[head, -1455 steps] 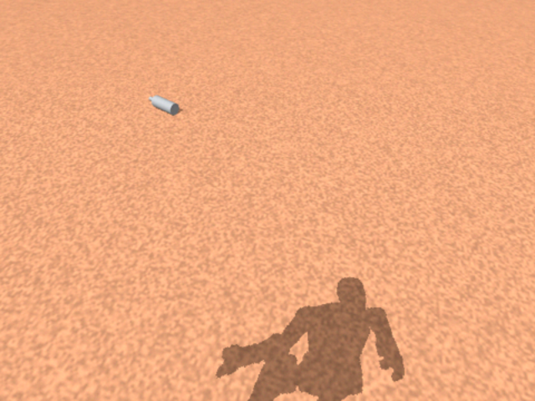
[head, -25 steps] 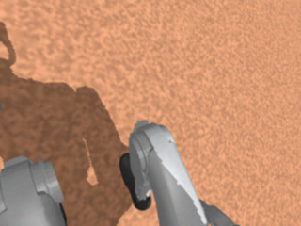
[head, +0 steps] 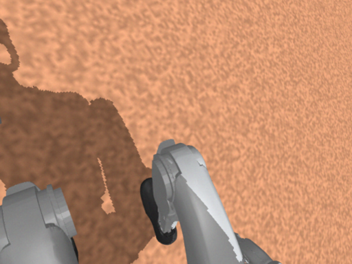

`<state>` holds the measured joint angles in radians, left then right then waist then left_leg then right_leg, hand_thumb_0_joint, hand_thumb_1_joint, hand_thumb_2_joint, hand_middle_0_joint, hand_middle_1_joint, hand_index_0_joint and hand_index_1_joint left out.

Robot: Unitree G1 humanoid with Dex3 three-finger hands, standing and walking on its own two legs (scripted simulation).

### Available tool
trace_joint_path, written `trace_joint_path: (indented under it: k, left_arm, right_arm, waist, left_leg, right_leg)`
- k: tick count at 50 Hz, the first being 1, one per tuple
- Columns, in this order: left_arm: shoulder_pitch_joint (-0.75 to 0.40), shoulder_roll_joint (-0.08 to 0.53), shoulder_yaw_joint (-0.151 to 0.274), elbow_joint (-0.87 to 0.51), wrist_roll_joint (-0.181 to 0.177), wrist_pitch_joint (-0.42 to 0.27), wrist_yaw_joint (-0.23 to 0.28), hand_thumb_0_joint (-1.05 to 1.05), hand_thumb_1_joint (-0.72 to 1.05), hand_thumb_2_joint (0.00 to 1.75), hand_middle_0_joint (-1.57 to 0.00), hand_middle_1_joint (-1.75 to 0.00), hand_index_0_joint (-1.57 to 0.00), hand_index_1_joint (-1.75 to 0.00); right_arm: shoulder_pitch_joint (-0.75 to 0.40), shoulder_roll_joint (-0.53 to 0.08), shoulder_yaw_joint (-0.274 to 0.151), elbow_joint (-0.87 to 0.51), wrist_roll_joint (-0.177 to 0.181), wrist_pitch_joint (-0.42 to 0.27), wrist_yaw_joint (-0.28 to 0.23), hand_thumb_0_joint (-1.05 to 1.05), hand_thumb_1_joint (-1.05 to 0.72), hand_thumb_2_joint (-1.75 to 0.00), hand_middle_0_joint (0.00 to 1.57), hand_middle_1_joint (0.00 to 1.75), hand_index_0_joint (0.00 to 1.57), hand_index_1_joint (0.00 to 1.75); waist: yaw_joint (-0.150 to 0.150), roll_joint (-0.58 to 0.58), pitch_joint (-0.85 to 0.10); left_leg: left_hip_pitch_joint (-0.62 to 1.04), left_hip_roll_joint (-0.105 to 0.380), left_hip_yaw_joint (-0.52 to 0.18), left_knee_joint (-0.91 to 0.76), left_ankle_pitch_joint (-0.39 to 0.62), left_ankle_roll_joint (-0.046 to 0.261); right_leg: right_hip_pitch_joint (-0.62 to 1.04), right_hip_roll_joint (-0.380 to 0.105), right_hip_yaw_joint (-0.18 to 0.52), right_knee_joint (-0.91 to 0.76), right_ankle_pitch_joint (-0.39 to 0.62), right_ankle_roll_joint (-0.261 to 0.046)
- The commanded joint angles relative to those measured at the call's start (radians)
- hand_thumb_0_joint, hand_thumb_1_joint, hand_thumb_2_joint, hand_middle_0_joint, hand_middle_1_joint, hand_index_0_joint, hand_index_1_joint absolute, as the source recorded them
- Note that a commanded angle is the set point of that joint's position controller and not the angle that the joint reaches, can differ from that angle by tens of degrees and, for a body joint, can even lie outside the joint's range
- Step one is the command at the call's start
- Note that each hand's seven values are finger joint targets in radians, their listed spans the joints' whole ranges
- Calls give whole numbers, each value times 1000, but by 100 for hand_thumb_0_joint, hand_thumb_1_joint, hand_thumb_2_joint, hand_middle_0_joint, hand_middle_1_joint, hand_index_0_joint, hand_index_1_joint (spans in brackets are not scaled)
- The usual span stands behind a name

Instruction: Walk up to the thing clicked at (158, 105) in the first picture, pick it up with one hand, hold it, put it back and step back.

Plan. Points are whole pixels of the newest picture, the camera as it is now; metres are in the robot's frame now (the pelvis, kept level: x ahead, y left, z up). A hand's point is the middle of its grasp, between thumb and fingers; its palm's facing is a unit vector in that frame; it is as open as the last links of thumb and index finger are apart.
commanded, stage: open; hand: left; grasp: from above
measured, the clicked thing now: out of the picture +0.45 +0.36 -0.26
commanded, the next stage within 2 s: withdraw in 0.08 s
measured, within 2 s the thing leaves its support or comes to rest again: neither
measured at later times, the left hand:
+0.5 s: hand out of the picture +0.46 +0.34 -0.18, palm faces -0.31 -0.11 -0.94, open 14.0 cm
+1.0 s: hand out of the picture +0.43 +0.33 -0.06, palm faces -0.48 -0.10 -0.87, open 13.8 cm
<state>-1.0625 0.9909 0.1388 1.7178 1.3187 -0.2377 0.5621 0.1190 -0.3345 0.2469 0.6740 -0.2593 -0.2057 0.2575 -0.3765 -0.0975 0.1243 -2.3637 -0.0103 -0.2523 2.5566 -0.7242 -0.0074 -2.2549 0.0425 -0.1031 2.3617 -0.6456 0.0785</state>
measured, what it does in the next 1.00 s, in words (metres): rises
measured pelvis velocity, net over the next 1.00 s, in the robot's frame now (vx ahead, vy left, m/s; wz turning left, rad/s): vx -0.01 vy -0.02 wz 0.13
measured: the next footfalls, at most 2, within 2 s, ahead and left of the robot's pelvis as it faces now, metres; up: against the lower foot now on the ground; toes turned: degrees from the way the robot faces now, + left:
none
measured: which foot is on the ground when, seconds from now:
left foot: down 0.00-1.00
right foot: down 0.00-1.00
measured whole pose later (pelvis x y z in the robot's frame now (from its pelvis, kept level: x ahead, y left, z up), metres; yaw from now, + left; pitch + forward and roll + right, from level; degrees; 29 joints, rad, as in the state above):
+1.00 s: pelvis -0.01 -0.02 +0.07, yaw +8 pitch +33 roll -7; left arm -1.03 0.75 -0.01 1.40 1.20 -0.22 0.19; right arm 0.15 -0.33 0.08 0.66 -0.10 0.00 0.11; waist -0.24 0.01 -0.08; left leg -2.22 -0.01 -0.14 2.28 -0.65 -0.02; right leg -2.16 -0.01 -0.03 2.19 -0.61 0.06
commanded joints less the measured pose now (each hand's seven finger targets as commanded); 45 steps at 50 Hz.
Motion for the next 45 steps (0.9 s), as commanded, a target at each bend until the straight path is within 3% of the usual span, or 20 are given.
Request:
trace_joint_path:
  k: [1, 4, 5, 7, 8, 10, 13, 15, 18, 19, 23, 25, 26, 29, 31, 32, 34, 38, 41, 45]
  left_arm:
    - [-267, 221, 9, -126, -9, -22, 43, 0, -53, 109, -8, -104, -6, -105]
    - [-234, 237, 26, -114, 0, -20, 58, 0, -50, 107, -8, -104, -7, -105]
    - [-236, 210, 7, -101, 5, -16, 55, 0, -49, 107, -8, -105, -7, -106]
    - [-247, 217, 17, -104, -1, -17, 60, 0, -49, 108, -8, -106, -8, -107]
    - [-259, 189, -13, -80, -1, -13, 53, 0, -49, 107, -8, -106, -7, -106]
    - [-273, 210, -5, -105, -1, -12, 55, 0, -52, 99, -7, -104, -8, -103]
    - [-244, 264, 48, -162, -4, -9, 67, 0, -51, 99, -7, -103, -8, -102]
    - [-240, 254, 55, -189, 4, 3, 65, 0, -52, 99, -7, -102, -8, -101]
    - [-252, 241, 78, -318, -23, 19, 60, 0, -53, 100, -7, -101, -7, -101]
    - [-223, 158, 26, -335, -33, 32, 43, 0, -54, 100, -7, -101, -7, -101]
    - [-132, 145, 45, -465, -67, 84, -17, 0, -53, 101, -7, -101, -6, -101]
    - [-128, 45, 0, -477, -95, 116, -62, 0, -53, 101, -7, -101, -7, -101]
    - [-190, 58, 5, -564, -108, 122, -82, 0, -53, 101, -7, -100, -7, -101]
    - [-184, 29, -20, -625, -141, 139, -170, 0, -53, 101, -8, -100, -7, -101]
    - [-203, -70, -82, -636, -162, 143, -237, 0, -52, 101, -9, -99, -8, -100]
    - [-226, -75, -92, -658, -168, 140, -267, 0, -53, 102, -9, -100, -8, -101]
    - [-208, -93, -110, -600, -180, 132, -318, 0, -53, 102, -9, -100, -8, -101]
    - [-175, -102, -127, -530, -184, 101, -390, 0, -51, 102, -10, -100, -9, -101]
    - [-208, -63, -119, -532, -178, 69, -398, 0, -49, 100, -11, -99, -10, -100]
    - [-255, -42, -122, -470, -140, 30, -362, 0, -49, 99, -12, -98, -11, -99]
  right_arm:
    - [189, -320, -91, 17, 5, 9, -11, 0, -89, -90, 20, 30, 20, 30]
    - [201, -323, -92, 18, -1, 14, -14, 0, -89, -90, 20, 30, 20, 30]
    - [200, -327, -96, 12, -1, 14, -12, 0, -88, -90, 20, 30, 20, 30]
    - [197, -328, -96, 12, -2, 19, -16, 0, -88, -90, 20, 30, 20, 30]
    - [182, -325, -95, 7, 0, 12, -15, 0, -89, -90, 20, 30, 20, 30]
    - [189, -335, -95, 1, -1, 8, -17, 0, -90, -90, 20, 30, 20, 30]
    - [192, -333, -103, 8, 1, 7, -21, 0, -90, -90, 20, 30, 20, 30]
    - [208, -328, -114, 9, -2, 5, -13, 0, -90, -90, 20, 30, 20, 30]
    - [193, -321, -149, 8, 13, 6, -6, 0, -91, -90, 20, 30, 20, 30]
    - [186, -297, -150, 2, 20, 6, 1, 0, -91, -90, 20, 30, 20, 30]
    - [212, -287, -213, 37, 66, 41, 9, 0, -90, -90, 20, 30, 20, 30]
    - [221, -268, -237, 44, 88, 62, 15, 0, -90, -90, 20, 30, 20, 30]
    - [235, -266, -246, 44, 100, 76, 11, 0, -90, -90, 20, 30, 20, 30]
    - [260, -251, -277, 47, 130, 113, -4, 0, -90, -91, 20, 30, 20, 30]
    - [268, -234, -291, 47, 146, 137, -18, 0, -91, -91, 20, 30, 20, 30]
    - [271, -227, -297, 40, 155, 147, -29, 0, -91, -91, 20, 30, 20, 30]
    - [272, -226, -295, 23, 164, 165, -51, 0, -91, -91, 20, 30, 20, 30]
    - [247, -202, -283, -8, 167, 190, -102, 0, -90, -90, 20, 30, 20, 30]
    - [236, -183, -263, -17, 171, 199, -127, 0, -90, -90, 20, 30, 20, 30]
    - [226, -185, -237, -18, 166, 205, -148, 0, -90, -90, 20, 30, 20, 30]
  waist:
    - [-49, 496, -628]
    - [-35, 518, -655]
    - [-49, 502, -636]
    - [-44, 511, -640]
    - [-60, 493, -602]
    - [-57, 491, -596]
    - [-10, 533, -671]
    - [-13, 580, -699]
    - [27, 639, -780]
    - [29, 661, -781]
    - [124, 680, -900]
    - [112, 616, -854]
    - [114, 599, -890]
    - [125, 520, -914]
    - [99, 477, -889]
    - [96, 433, -897]
    - [79, 341, -804]
    - [96, 222, -726]
    - [119, 238, -759]
    - [107, 270, -746]
  left_leg:
    - [498, 29, 120, -270, 221, 12]
    - [523, 29, 116, -290, 249, 6]
    - [516, 29, 116, -280, 248, 8]
    - [505, 28, 113, -291, 230, 8]
    - [495, 30, 115, -280, 199, 10]
    - [477, 27, 119, -286, 180, 15]
    - [539, 29, 115, -303, 223, 3]
    - [585, 29, 118, -303, 264, -4]
    - [625, 27, 125, -316, 275, -11]
    - [635, 23, 135, -327, 278, -13]
    - [663, 15, 157, -374, 319, -11]
    - [633, 13, 166, -398, 286, -2]
    - [631, 11, 171, -410, 275, 5]
    - [629, 4, 185, -444, 253, 16]
    - [644, 3, 178, -470, 251, 17]
    - [642, 3, 174, -480, 230, 22]
    - [558, -6, 181, -484, 176, 32]
    - [485, -15, 215, -495, 137, 41]
    - [493, -19, 226, -512, 147, 41]
    - [496, -16, 223, -510, 144, 39]
  right_leg:
    - [338, 31, -154, -172, 239, -94]
    - [347, 31, -159, -164, 254, -97]
    - [333, 30, -160, -160, 257, -94]
    - [332, 32, -160, -164, 243, -97]
    - [304, 29, -157, -162, 220, -96]
    - [317, 31, -155, -176, 207, -94]
    - [326, 28, -158, -160, 228, -98]
    - [321, 23, -155, -145, 260, -99]
    - [308, 19, -145, -148, 265, -108]
    - [305, 18, -137, -149, 268, -109]
    - [302, 12, -110, -167, 283, -119]
    - [277, 8, -96, -200, 258, -118]
    - [297, 7, -87, -224, 257, -117]
    - [361, -1, -59, -279, 245, -115]
    - [362, -4, -53, -304, 242, -117]
    - [373, -1, -49, -324, 225, -116]
    - [382, -7, -38, -363, 174, -117]
    - [442, -11, -16, -425, 106, -116]
    - [468, -17, -4, -422, 114, -111]
    - [429, -17, -10, -403, 113, -115]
